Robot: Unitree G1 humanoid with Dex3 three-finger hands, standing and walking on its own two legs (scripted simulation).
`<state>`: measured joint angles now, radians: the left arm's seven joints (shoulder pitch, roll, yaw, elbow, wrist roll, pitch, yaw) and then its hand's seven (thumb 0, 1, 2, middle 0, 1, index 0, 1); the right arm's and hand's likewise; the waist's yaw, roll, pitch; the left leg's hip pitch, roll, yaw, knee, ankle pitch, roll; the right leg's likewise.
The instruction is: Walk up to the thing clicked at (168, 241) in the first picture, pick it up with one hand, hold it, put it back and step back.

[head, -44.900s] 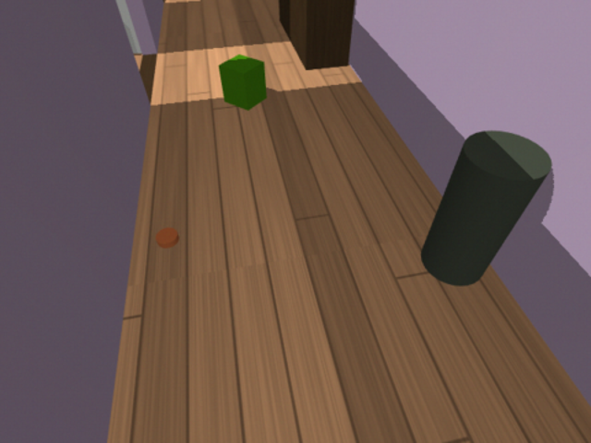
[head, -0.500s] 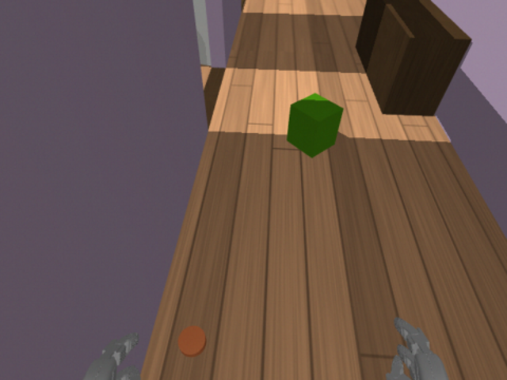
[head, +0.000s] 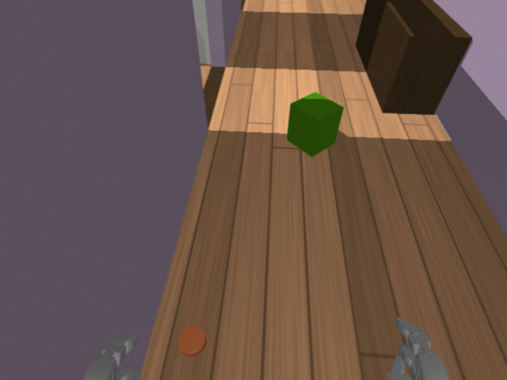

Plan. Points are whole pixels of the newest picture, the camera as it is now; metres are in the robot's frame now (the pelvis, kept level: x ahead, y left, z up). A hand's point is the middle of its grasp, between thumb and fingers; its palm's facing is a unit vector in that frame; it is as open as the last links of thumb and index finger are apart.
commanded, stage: home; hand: left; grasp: from above
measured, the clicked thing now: (192, 340) +0.43 +0.22 -0.70
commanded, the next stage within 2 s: stand in 0.58 s
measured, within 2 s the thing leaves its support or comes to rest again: neither
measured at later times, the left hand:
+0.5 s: hand out of the picture +0.16 +0.18 -0.05, palm faces +0.04 -0.98 -0.19, open 7.4 cm
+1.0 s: hand out of the picture +0.10 +0.24 -0.10, palm faces +0.02 -0.95 -0.32, open 7.4 cm
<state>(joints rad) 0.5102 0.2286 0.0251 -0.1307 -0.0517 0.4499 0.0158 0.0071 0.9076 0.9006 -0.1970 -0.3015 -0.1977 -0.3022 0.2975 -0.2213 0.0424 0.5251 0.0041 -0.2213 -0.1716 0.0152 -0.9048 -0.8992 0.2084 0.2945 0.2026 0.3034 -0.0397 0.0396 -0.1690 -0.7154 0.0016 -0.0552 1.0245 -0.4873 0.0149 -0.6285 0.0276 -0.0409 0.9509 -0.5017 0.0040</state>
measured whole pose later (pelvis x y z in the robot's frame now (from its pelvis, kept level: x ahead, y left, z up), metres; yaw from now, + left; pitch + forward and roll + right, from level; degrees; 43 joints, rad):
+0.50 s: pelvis +0.00 +0.00 +0.00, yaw +0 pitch +11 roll -3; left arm 0.51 0.23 0.03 -0.13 -0.05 0.45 0.02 0.01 0.91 0.90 -0.20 -0.30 -0.20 -0.30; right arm 0.30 -0.22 0.04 0.52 0.01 -0.21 -0.17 0.02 -0.91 -0.90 0.21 0.29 0.20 0.30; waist -0.04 0.04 -0.17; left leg -0.72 0.00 -0.06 1.02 -0.49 0.01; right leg -0.63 0.03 -0.04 0.95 -0.51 0.00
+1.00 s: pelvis -0.01 +0.01 +0.04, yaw -1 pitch +0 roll +0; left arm 0.22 0.28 0.05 0.79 0.05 0.05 0.03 0.00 0.91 0.90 -0.20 -0.30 -0.20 -0.30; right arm 0.18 -0.27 -0.04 0.90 -0.06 -0.03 -0.01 0.01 -0.91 -0.90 0.21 0.29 0.20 0.30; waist 0.02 -0.02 0.02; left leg -0.33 -0.04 0.00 0.66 -0.32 0.03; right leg -0.29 -0.02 0.01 0.66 -0.37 0.02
